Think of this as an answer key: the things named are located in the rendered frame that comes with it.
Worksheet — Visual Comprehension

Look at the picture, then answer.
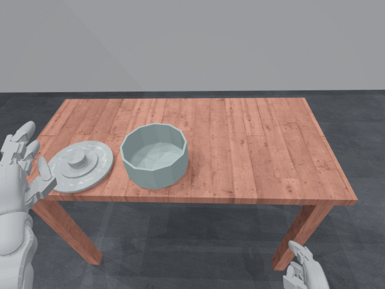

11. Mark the table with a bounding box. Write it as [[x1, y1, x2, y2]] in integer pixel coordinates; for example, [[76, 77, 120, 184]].
[[26, 98, 358, 271]]

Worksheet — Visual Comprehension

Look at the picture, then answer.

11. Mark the knob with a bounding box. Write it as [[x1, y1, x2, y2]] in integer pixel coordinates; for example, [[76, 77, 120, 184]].
[[66, 151, 87, 167]]

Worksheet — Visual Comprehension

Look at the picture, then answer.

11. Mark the robot left forearm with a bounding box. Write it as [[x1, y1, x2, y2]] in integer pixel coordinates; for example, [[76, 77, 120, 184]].
[[0, 212, 38, 289]]

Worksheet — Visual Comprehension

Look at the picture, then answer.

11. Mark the pot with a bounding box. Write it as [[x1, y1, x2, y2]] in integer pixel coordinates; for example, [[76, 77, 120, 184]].
[[120, 123, 188, 189]]

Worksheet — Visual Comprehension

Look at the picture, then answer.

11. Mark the left robot hand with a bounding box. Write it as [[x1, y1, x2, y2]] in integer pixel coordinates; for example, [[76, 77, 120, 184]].
[[0, 121, 57, 215]]

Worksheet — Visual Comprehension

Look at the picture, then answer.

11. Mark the lid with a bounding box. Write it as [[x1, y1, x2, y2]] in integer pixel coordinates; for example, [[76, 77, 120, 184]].
[[48, 141, 114, 193]]

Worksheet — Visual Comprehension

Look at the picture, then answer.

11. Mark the right robot hand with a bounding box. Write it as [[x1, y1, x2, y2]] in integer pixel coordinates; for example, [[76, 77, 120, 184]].
[[283, 241, 330, 289]]

